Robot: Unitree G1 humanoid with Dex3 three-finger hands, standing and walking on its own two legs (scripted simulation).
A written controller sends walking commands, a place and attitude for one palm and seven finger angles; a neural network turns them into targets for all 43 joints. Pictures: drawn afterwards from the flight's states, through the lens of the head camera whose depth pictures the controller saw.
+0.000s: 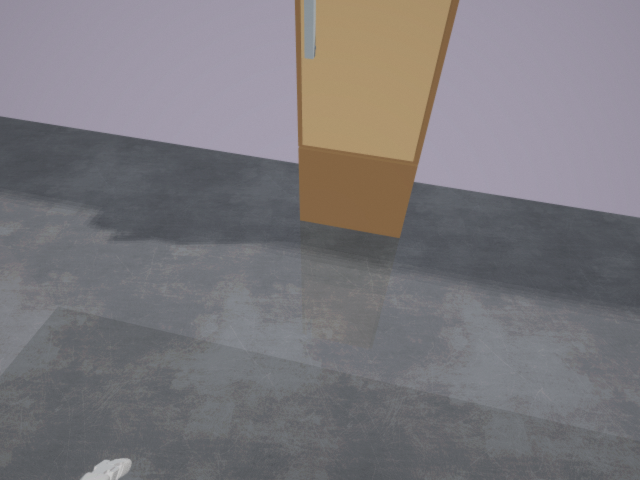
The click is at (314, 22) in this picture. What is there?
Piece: cupboard door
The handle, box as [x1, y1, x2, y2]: [304, 0, 315, 58]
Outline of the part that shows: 304,0 304,57 313,58 315,49 315,0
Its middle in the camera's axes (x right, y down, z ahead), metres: -0.03 -0.62 +1.11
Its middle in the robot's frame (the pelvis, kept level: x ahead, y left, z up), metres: +1.26 +0.10 +0.09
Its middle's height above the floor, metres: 0.86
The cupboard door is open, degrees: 0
